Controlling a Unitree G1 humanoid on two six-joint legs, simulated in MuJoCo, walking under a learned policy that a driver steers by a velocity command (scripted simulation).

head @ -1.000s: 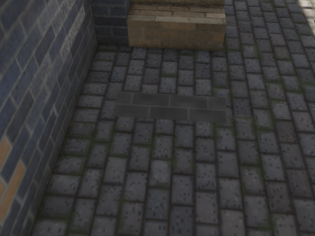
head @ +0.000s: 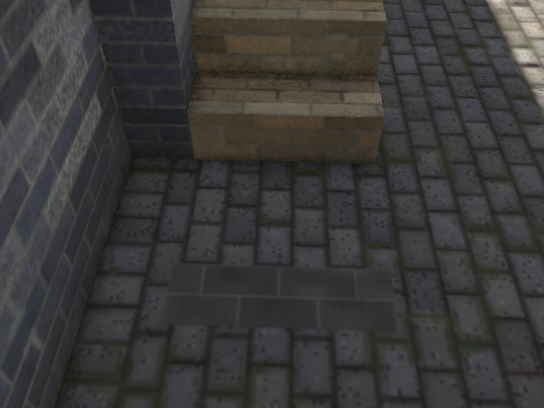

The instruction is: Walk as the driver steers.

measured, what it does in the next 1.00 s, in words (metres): walks ahead: right foot, then left foot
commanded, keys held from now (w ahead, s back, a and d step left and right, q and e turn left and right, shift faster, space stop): w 1.00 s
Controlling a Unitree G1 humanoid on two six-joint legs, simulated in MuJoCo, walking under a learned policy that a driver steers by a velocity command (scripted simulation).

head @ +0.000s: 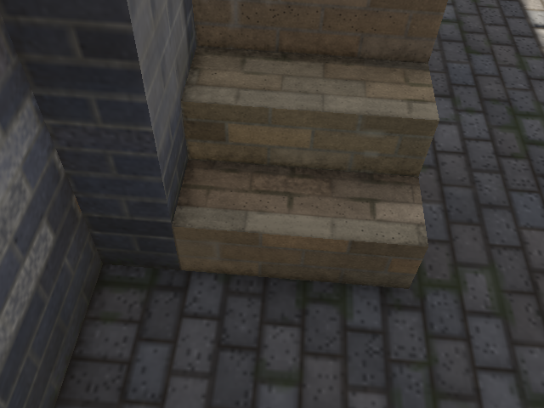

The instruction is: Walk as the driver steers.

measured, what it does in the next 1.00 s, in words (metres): walks ahead: right foot, then left foot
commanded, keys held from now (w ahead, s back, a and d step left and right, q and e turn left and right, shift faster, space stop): w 0.58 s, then no key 0.42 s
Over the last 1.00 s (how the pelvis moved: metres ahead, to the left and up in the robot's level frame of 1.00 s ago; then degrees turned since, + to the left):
0.55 -0.01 -0.01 1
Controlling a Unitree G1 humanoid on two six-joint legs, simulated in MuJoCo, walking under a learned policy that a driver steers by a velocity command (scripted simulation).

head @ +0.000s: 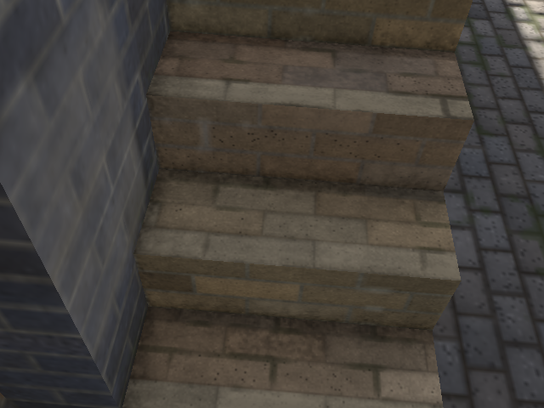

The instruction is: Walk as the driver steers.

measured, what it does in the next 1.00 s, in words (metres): stands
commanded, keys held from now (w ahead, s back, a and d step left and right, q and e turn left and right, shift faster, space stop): no key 0.86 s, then w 0.14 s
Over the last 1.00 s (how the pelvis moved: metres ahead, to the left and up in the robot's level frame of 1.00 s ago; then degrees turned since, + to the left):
0.43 -0.04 0.00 -1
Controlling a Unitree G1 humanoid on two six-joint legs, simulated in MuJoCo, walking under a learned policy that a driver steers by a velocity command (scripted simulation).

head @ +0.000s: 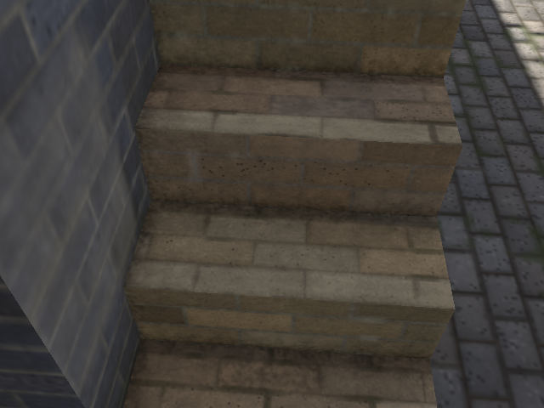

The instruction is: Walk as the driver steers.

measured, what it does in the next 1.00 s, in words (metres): shifts its weight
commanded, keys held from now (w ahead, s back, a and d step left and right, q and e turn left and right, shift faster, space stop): w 1.00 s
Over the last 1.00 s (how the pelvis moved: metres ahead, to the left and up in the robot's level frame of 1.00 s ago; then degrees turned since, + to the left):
0.03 -0.03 0.00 1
